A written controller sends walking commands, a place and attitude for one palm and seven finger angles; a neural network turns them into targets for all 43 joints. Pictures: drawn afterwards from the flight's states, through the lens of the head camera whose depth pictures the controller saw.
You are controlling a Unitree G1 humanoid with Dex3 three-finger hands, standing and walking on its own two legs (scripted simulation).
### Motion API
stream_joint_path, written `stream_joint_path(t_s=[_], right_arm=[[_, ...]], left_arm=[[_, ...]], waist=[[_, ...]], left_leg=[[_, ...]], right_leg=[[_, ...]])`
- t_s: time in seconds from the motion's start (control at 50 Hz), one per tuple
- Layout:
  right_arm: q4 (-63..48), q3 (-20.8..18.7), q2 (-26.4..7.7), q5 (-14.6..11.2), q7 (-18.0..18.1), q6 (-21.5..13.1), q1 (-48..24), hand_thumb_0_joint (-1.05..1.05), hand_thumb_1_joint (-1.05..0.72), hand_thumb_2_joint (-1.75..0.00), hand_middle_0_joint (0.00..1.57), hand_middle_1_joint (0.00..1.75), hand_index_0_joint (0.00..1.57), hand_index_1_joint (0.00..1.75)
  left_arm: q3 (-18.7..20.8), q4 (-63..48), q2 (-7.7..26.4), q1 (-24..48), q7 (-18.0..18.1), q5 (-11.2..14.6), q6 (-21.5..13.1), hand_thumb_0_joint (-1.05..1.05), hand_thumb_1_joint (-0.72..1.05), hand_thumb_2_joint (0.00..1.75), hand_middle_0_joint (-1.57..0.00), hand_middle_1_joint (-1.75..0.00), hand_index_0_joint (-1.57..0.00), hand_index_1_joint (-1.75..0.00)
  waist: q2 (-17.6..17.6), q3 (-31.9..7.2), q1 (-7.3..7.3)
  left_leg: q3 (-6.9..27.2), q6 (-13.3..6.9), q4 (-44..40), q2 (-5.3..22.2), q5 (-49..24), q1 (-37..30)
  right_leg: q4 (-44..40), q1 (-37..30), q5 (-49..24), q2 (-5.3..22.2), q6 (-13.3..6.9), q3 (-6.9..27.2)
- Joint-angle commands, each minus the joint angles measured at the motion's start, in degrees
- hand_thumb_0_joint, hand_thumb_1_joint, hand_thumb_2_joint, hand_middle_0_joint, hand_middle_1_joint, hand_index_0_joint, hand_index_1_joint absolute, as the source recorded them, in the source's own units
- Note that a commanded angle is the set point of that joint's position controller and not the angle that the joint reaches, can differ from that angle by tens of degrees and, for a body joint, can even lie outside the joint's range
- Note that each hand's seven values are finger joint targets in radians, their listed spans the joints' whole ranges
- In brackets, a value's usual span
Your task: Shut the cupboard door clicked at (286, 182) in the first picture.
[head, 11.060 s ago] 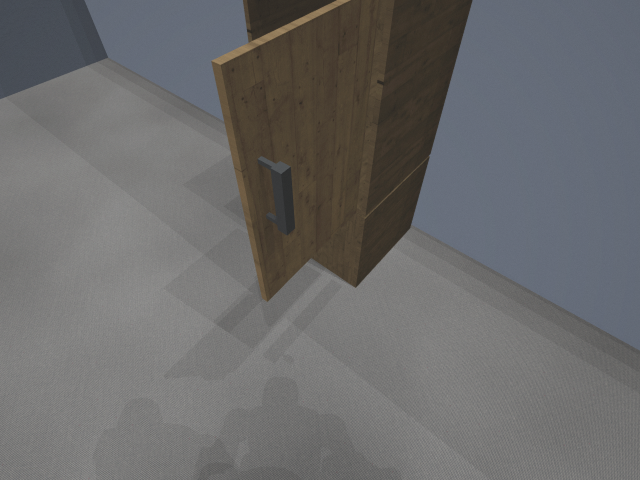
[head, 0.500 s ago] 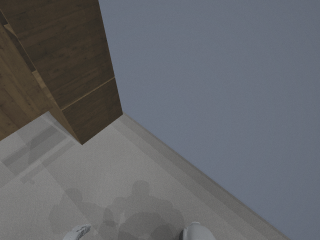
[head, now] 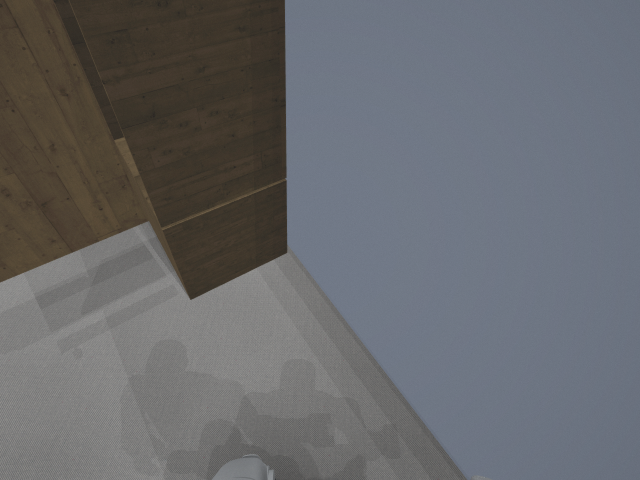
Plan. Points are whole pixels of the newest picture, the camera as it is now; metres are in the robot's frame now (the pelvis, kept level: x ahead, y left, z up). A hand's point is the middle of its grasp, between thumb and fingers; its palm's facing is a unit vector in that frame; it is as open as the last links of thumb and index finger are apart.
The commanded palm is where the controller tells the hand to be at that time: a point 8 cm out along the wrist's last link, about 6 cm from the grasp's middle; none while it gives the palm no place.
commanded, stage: turn to face it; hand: left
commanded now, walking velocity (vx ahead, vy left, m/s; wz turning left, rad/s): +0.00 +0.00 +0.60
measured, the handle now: out of the picture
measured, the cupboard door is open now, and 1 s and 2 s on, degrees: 92 92 92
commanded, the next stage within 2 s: take the last steps up to it in 1.00 s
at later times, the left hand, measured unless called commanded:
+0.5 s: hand out of the picture +0.12 +0.19 -0.15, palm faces +0.24 -0.93 -0.29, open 7.4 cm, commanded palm none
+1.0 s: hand out of the picture -0.02 +0.17 -0.18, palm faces +0.54 -0.80 -0.25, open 7.4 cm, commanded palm none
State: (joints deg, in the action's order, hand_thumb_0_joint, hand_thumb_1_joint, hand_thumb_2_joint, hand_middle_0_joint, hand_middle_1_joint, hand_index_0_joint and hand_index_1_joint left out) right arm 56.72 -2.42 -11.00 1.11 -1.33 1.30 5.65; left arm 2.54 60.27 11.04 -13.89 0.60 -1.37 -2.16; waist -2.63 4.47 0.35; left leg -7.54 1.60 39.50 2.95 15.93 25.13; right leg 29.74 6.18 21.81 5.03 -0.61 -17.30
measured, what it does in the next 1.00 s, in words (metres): steps on the spot, turning left: left foot, then right foot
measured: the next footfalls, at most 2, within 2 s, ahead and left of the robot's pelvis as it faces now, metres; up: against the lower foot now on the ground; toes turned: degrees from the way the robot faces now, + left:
left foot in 0.04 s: +0.12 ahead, +0.11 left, +0.00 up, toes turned +8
right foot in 0.48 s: +0.11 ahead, -0.15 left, +0.00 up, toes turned +13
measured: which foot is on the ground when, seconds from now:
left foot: up 0.00-0.02, down 0.04-0.48, up 0.50-0.86, down 0.88-1.00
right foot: down 0.00-0.04, up 0.06-0.46, down 0.48-0.88, up 0.90-1.00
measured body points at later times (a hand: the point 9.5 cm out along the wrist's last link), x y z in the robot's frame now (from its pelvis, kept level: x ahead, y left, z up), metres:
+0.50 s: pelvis +0.06 -0.04 -0.01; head +0.11 -0.04 +0.44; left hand +0.11 +0.24 -0.13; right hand +0.18 -0.27 -0.16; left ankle +0.08 +0.10 -0.73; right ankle +0.07 -0.16 -0.74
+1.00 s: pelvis +0.08 -0.03 -0.01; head +0.11 +0.02 +0.44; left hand -0.04 +0.21 -0.16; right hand +0.33 -0.17 -0.13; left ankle +0.03 +0.06 -0.73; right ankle +0.10 -0.17 -0.67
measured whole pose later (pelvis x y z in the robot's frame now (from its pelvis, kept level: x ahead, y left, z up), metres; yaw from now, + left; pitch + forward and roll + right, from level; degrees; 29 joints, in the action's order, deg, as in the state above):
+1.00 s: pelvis +0.08 -0.03 -0.01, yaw +31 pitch +0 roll +1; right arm 52.0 -1.8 -12.9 1.1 -0.2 1.6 3.3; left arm 3.1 55.9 15.5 -13.5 1.2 -0.8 3.6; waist -3.9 6.8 1.8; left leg -4.6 -2.5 34.4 -0.7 17.6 16.8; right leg 60.9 22.6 31.2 6.6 3.4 -3.3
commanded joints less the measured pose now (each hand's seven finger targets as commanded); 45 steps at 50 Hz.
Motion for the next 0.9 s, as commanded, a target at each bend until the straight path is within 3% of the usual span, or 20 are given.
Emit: stream_joint_path(t_s=[0.0,0.02,0.04,0.06,0.12,0.22,0.32,0.4,0.42,0.44,0.46,0.48,0.52,0.58,0.74,0.78,0.82,0.84,0.86,0.88], right_arm=[[-1.9,-2.9,-11.9,1.1,0.6,-1.2,12.6,0.00,-0.90,-0.90,0.20,0.30,0.20,0.30],[-1.9,-3.7,-16.8,0.5,1.2,-1.2,15.4,0.00,-0.90,-0.90,0.20,0.30,0.20,0.30],[-1.7,-3.7,-16.9,0.1,1.7,-0.7,14.1,0.00,-0.90,-0.90,0.20,0.30,0.20,0.30],[-3.6,-3.6,-15.9,0.2,2.0,-0.8,10.3,0.00,-0.90,-0.90,0.20,0.30,0.20,0.30],[-6.3,-2.6,-12.7,0.3,2.3,-0.6,1.8,0.00,-0.90,-0.90,0.20,0.30,0.20,0.30],[-7.1,-3.2,-13.1,0.2,1.9,-0.7,2.5,0.00,-0.90,-0.90,0.20,0.30,0.20,0.30],[-6.8,-4.0,-13.3,0.4,1.6,0.0,4.3,0.00,-0.90,-0.90,0.20,0.30,0.20,0.30],[-7.5,-4.5,-13.2,0.1,1.6,0.5,2.5,0.00,-0.90,-0.90,0.20,0.30,0.20,0.30],[-8.0,-4.4,-12.4,-0.3,1.5,0.6,1.3,0.00,-0.90,-0.90,0.20,0.30,0.20,0.30],[-8.6,-4.0,-9.5,-0.8,1.2,0.6,1.4,0.00,-0.90,-0.90,0.20,0.30,0.20,0.30],[-10.0,-3.5,-6.2,-0.9,0.9,0.4,0.3,0.00,-0.90,-0.90,0.20,0.30,0.20,0.30],[-9.8,-3.9,-9.4,-0.2,0.7,0.5,-0.6,0.00,-0.90,-0.90,0.20,0.30,0.20,0.30],[-7.2,-4.4,-8.2,-0.1,0.3,2.0,3.0,0.00,-0.90,-0.90,0.20,0.30,0.20,0.30],[-6.8,-3.3,-7.2,0.0,-0.3,2.1,1.6,0.00,-0.90,-0.90,0.20,0.30,0.20,0.30],[-7.7,-1.3,-5.4,-0.3,-0.3,1.6,-4.4,0.00,-0.90,-0.90,0.20,0.30,0.20,0.30],[-7.5,-1.2,-5.8,-0.3,-0.1,1.2,-3.4,0.00,-0.90,-0.90,0.20,0.30,0.20,0.30],[-6.3,-1.6,-7.3,-0.1,0.2,0.6,1.5,0.00,-0.90,-0.90,0.20,0.30,0.20,0.30],[-5.4,-2.3,-10.4,0.2,0.4,0.2,5.9,0.00,-0.90,-0.90,0.20,0.30,0.20,0.30],[-4.7,-4.0,-16.9,0.7,0.8,-0.5,10.1,0.00,-0.90,-0.90,0.20,0.30,0.20,0.30],[-4.0,-3.9,-18.8,-0.2,1.6,0.0,12.1,0.00,-0.90,-0.90,0.20,0.30,0.20,0.30]], left_arm=[[2.3,-5.5,8.5,-0.7,0.2,1.1,0.3,0.00,0.90,0.90,-0.20,-0.30,-0.20,-0.30],[1.1,-8.3,6.0,2.3,0.2,1.4,0.6,0.00,0.90,0.90,-0.20,-0.30,-0.20,-0.30],[1.4,-9.5,7.6,3.9,0.7,0.8,1.6,0.00,0.90,0.90,-0.20,-0.30,-0.20,-0.30],[1.8,-10.0,7.0,4.8,0.6,0.6,2.0,0.00,0.90,0.90,-0.20,-0.30,-0.20,-0.30],[2.4,-7.9,7.0,1.4,0.2,-0.1,3.5,0.00,0.90,0.90,-0.20,-0.30,-0.20,-0.30],[2.3,-9.3,6.3,1.1,0.2,0.1,3.8,0.00,0.90,0.90,-0.20,-0.30,-0.20,-0.30],[1.9,-12.3,6.3,4.6,0.4,0.2,3.5,0.00,0.90,0.90,-0.20,-0.30,-0.20,-0.30],[2.0,-12.2,6.9,0.8,0.7,0.8,2.9,0.00,0.90,0.90,-0.20,-0.30,-0.20,-0.30],[2.3,-11.8,8.1,-1.3,0.9,0.8,2.4,0.00,0.90,0.90,-0.20,-0.30,-0.20,-0.30],[3.1,-11.5,11.6,-3.9,1.3,0.3,1.9,0.00,0.90,0.90,-0.20,-0.30,-0.20,-0.30],[4.0,-11.7,16.5,-4.1,1.5,-0.5,1.6,0.00,0.90,0.90,-0.20,-0.30,-0.20,-0.30],[3.3,-12.1,16.0,-2.6,1.7,-0.1,1.6,0.00,0.90,0.90,-0.20,-0.30,-0.20,-0.30],[2.4,-13.5,11.3,3.8,1.9,0.2,1.3,0.00,0.90,0.90,-0.20,-0.30,-0.20,-0.30],[1.5,-13.1,9.1,1.9,1.6,0.6,1.1,0.00,0.90,0.90,-0.20,-0.30,-0.20,-0.30],[2.7,-10.1,12.1,-5.2,1.6,-0.4,1.3,0.00,0.90,0.90,-0.20,-0.30,-0.20,-0.30],[2.9,-9.6,13.1,-4.8,1.4,-0.3,1.3,0.00,0.90,0.90,-0.20,-0.30,-0.20,-0.30],[2.9,-9.3,13.4,-3.0,1.0,0.2,1.2,0.00,0.90,0.90,-0.20,-0.30,-0.20,-0.30],[2.7,-10.0,13.0,-1.0,0.8,0.9,1.3,0.00,0.90,0.90,-0.20,-0.30,-0.20,-0.30],[1.8,-12.1,8.7,0.1,0.3,1.4,1.6,0.00,0.90,0.90,-0.20,-0.30,-0.20,-0.30],[0.8,-13.5,7.3,3.1,0.8,1.2,2.3,0.00,0.90,0.90,-0.20,-0.30,-0.20,-0.30]], waist=[[12.9,-11.6,-6.25],[21.6,-13.6,-6.98],[11.7,-13.1,-5.83],[7.8,-9.1,-4.56],[12.4,-5.6,-0.63],[7.6,-8.4,-0.58],[11.2,-9.1,-1.89],[12.6,-10.7,0.08],[10.5,-10.7,1.47],[0.9,-11.9,2.87],[-15.6,-9.5,3.51],[-10.6,-7.6,2.77],[-8.9,-6.4,-1.20],[-9.7,-4.5,-0.80],[-8.7,-5.6,2.71],[-9.4,-5.9,2.04],[-8.8,-8.5,-1.09],[-3.8,-11.3,-4.18],[14.6,-14.0,-6.29],[16.4,-14.4,-6.17]], left_leg=[[15.4,-7.4,-13.2,9.6,-26.8,-25.3],[32.0,-15.2,-16.4,21.4,-46.4,-27.2],[30.1,-17.3,-17.3,22.7,-37.5,-24.3],[29.7,-16.5,-20.0,20.8,-23.3,-18.5],[22.8,-11.3,-23.5,13.0,-4.5,-8.9],[22.0,-10.9,-22.8,10.1,-4.3,-10.6],[24.9,-11.2,-20.2,8.9,-7.5,-12.5],[26.3,-9.6,-15.0,6.4,-16.2,-8.9],[25.5,-7.8,-12.3,4.4,-14.9,-4.9],[21.4,-4.4,-4.7,0.0,-5.7,4.2],[9.1,0.8,9.2,-8.4,15.3,13.4],[11.4,0.3,21.4,-5.4,18.7,11.3],[11.3,1.2,30.5,-3.6,12.0,10.0],[8.0,2.5,29.2,-2.5,7.1,11.9],[1.9,1.7,6.2,-2.8,9.7,3.1],[0.4,0.7,1.0,-3.9,8.0,-1.7],[-0.3,-0.5,-9.5,-4.9,-1.0,-12.3],[2.8,-2.4,-14.4,-0.9,-14.2,-22.5],[24.1,-10.6,-15.3,15.6,-38.1,-33.3],[28.0,-16.5,-15.2,21.0,-54.7,-29.6]], right_leg=[[24.0,15.0,-16.9,6.5,2.8,2.6],[37.5,24.7,17.1,0.3,4.6,8.2],[40.7,25.4,16.7,1.2,3.5,15.6],[40.6,26.5,13.5,1.9,3.8,15.9],[39.0,24.2,3.3,2.2,4.2,17.8],[30.5,22.5,1.4,0.0,4.8,16.8],[19.4,19.5,3.5,-2.2,4.8,16.4],[4.8,7.9,-1.5,-4.8,4.0,15.7],[-3.3,1.4,-6.4,-4.1,3.9,16.0],[-12.2,-8.3,-6.1,4.5,1.9,24.2],[-15.1,-9.3,-14.6,20.5,-4.8,38.6],[-13.3,-1.5,-24.5,24.0,-8.1,36.6],[-11.5,1.3,-28.0,17.1,-6.7,27.4],[-7.8,-3.6,-42.5,12.1,-4.2,16.4],[-2.7,-9.0,-51.3,14.5,-5.1,12.2],[-0.6,-6.8,-53.0,14.9,-4.8,11.6],[6.7,-2.6,-52.0,13.2,-1.9,9.1],[15.0,4.3,-43.9,11.9,0.5,7.1],[29.2,21.6,-2.1,3.3,4.4,6.5],[35.1,23.6,15.9,1.2,4.1,14.5]])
